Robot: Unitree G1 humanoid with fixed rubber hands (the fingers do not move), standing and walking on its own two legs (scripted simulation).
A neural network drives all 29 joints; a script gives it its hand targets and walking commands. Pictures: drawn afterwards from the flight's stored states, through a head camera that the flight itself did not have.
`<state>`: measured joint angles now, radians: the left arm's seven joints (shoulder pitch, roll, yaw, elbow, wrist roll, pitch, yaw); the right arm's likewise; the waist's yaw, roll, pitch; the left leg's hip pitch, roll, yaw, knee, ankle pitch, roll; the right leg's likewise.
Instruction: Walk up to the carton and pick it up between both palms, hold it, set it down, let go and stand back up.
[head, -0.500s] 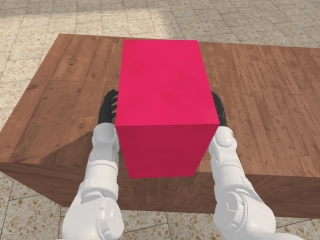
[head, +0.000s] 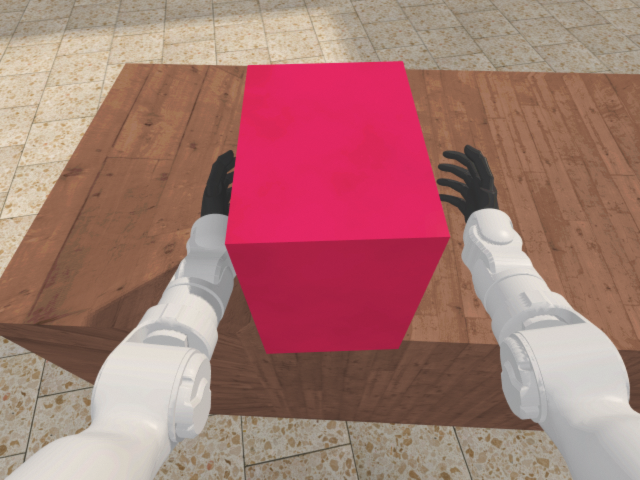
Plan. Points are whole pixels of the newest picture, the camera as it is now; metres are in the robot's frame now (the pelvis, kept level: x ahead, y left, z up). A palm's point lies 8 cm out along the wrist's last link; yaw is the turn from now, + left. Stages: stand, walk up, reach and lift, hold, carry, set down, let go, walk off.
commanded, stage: set down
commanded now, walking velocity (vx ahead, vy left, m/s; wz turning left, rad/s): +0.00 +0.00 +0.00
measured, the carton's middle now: (329, 218) +0.44 +0.03 +0.05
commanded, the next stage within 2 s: none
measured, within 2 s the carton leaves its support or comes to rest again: neither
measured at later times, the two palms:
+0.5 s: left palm (205, 178) +0.42 +0.17 +0.14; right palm (500, 170) +0.45 -0.17 +0.14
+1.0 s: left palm (175, 127) +0.42 +0.18 +0.21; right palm (551, 128) +0.44 -0.19 +0.21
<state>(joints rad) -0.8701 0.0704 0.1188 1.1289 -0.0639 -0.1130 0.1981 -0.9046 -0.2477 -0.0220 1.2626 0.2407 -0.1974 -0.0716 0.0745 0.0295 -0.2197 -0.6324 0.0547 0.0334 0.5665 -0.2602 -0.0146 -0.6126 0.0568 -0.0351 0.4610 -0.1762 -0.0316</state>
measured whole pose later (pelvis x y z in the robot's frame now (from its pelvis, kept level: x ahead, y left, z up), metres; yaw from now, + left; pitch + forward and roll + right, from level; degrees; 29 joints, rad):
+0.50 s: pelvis -0.02 -0.03 +0.00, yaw +1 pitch +17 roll +0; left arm -0.93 0.19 0.12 0.90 -0.17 0.20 0.16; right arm -0.97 -0.26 0.03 1.00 0.33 0.11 -0.11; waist 0.05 0.00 -0.20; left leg -0.58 0.05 0.03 0.46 -0.17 -0.03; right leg -0.59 0.05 -0.04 0.44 -0.14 -0.06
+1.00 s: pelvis -0.02 -0.02 +0.01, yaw +1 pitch +8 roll +0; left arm -1.00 0.26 0.09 0.78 -0.18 0.50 0.16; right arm -1.04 -0.37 0.09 0.95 0.47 0.32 -0.13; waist 0.02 0.00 -0.13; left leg -0.35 0.04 0.03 0.40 -0.18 -0.02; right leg -0.36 0.05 -0.04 0.36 -0.14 -0.05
